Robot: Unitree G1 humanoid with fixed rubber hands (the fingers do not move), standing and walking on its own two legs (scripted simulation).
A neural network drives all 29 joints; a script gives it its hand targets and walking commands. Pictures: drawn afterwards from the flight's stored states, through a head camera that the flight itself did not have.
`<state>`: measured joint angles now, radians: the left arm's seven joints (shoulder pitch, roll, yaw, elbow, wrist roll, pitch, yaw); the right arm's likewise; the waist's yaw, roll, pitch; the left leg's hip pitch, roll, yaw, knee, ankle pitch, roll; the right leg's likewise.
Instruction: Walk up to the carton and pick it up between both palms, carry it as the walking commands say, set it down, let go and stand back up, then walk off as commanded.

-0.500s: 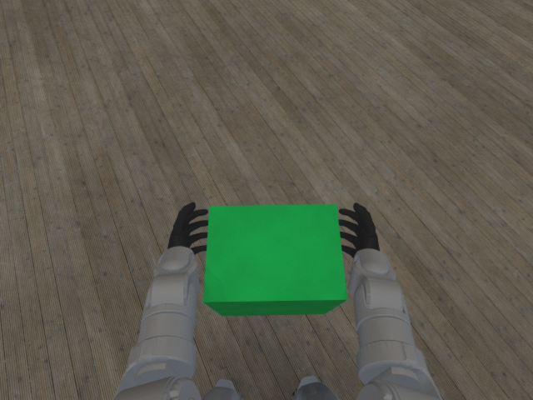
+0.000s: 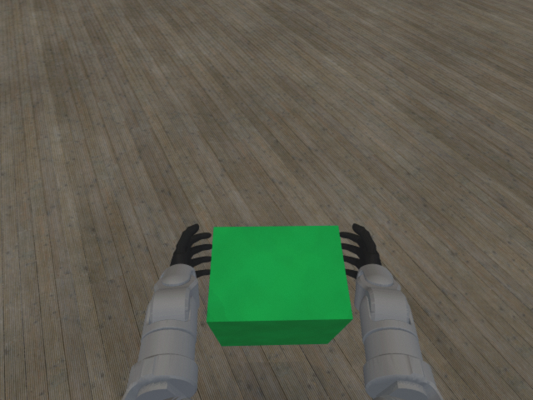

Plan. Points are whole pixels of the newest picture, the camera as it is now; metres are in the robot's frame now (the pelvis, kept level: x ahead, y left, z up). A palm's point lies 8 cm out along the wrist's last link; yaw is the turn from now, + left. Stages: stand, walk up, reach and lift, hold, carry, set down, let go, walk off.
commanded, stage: reach and lift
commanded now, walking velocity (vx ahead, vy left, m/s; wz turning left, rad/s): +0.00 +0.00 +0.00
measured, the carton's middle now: (275, 290) +0.32 -0.01 -0.08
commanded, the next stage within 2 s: hold in 1.64 s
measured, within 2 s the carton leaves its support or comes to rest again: neither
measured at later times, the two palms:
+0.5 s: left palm (170, 260) +0.31 +0.14 +0.07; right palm (380, 260) +0.29 -0.16 +0.07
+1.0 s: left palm (164, 261) +0.30 +0.15 +0.07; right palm (372, 256) +0.30 -0.15 +0.07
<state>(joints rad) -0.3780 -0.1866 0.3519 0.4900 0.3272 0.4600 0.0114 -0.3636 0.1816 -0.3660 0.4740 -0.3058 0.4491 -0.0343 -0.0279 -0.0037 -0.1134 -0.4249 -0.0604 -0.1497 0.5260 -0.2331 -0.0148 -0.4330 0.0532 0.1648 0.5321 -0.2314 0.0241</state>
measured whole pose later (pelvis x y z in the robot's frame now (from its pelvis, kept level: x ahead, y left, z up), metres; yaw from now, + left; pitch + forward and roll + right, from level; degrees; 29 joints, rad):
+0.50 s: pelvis +0.01 +0.00 +0.01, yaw +1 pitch -6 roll +0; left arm -0.31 -0.17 0.24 0.33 0.30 0.71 0.00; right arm -0.29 0.16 -0.26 0.30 -0.29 0.72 -0.02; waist -0.03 -0.01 -0.05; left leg -0.05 -0.05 -0.15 0.37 -0.20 -0.01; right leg -0.06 0.03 0.15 0.37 -0.20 0.02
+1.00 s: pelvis +0.00 +0.00 +0.01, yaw +0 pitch -7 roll +0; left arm -0.34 -0.17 0.28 0.31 0.33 0.74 0.00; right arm -0.35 0.18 -0.27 0.33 -0.33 0.75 -0.01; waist -0.01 -0.01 -0.01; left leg -0.03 -0.04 -0.14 0.35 -0.19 -0.01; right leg -0.04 0.04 0.14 0.36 -0.19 0.01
